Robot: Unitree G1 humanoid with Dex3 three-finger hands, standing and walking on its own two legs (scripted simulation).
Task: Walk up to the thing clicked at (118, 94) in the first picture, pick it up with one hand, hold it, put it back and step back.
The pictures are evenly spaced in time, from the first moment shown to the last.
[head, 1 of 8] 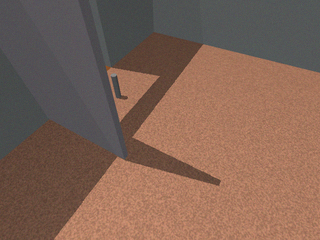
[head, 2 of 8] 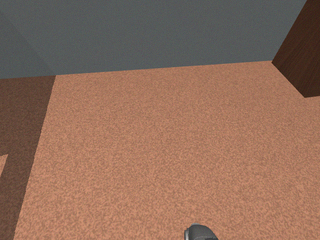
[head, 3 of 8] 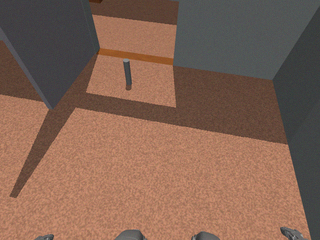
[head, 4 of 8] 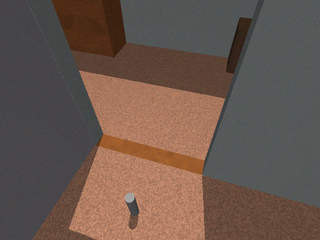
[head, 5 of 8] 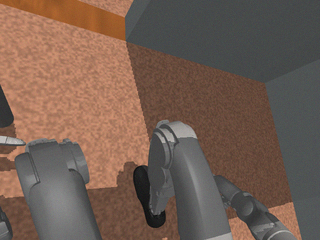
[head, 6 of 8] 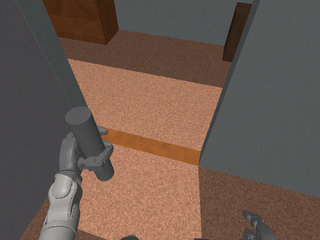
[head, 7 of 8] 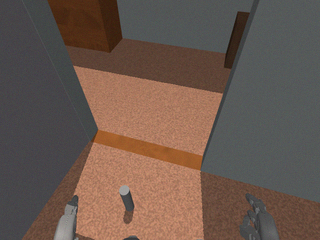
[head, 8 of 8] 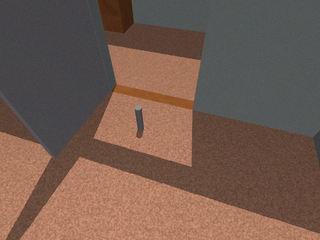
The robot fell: no
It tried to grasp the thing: yes
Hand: left
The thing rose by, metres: 0.67
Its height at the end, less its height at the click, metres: +0.00
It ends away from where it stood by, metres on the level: 0.01
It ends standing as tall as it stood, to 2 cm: yes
